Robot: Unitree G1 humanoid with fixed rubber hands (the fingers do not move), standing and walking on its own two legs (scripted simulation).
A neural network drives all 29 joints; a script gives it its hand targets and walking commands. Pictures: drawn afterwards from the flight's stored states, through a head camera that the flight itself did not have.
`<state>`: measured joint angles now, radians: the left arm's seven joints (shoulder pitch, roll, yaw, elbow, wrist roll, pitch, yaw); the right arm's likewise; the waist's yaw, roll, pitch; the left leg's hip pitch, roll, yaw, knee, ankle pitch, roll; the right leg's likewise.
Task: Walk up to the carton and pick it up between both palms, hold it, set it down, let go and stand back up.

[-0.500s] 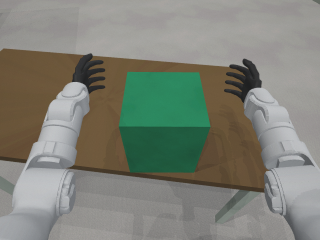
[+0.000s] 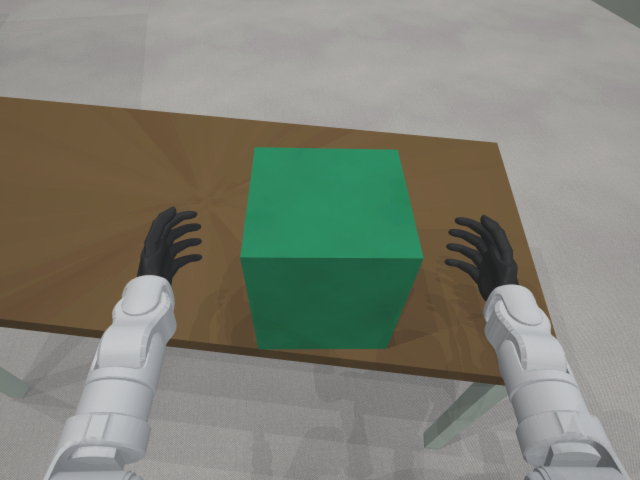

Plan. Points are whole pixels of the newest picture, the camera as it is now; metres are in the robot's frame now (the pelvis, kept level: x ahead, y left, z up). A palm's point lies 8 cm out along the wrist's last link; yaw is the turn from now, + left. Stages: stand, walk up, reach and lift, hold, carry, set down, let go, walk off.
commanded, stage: set down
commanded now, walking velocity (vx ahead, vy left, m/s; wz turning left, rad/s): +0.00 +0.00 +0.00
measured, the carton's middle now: (324, 254) +0.44 +0.02 -0.01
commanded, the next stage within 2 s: none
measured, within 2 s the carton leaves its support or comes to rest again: neither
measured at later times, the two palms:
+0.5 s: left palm (165, 331) +0.28 +0.21 +0.01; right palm (499, 354) +0.29 -0.21 +0.01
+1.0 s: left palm (159, 391) +0.22 +0.21 -0.03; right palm (493, 419) +0.22 -0.20 -0.04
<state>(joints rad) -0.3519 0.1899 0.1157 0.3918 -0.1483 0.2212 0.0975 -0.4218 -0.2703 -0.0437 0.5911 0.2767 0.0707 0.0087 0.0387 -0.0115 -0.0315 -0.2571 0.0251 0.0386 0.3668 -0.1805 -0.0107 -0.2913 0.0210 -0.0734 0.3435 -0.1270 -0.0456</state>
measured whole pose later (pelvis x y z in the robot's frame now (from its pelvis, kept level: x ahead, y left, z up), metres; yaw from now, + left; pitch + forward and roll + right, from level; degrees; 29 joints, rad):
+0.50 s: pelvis +0.01 +0.01 +0.00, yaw -1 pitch +1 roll +0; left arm -0.08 0.13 0.03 0.44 -0.12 -0.09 0.14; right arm -0.11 -0.25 0.00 0.60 0.28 -0.18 0.07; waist 0.04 -0.01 -0.02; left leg -0.19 0.02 0.06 0.38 -0.21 0.00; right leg -0.23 0.02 -0.05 0.35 -0.15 -0.04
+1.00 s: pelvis +0.01 +0.00 +0.00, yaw -1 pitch +0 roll +0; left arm 0.10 0.15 -0.04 0.56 -0.14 -0.35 0.14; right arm 0.06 -0.20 0.05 0.71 0.24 -0.44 0.08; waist 0.03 -0.02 0.01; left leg -0.19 0.03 0.06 0.44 -0.25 -0.01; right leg -0.24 0.02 -0.05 0.44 -0.20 -0.04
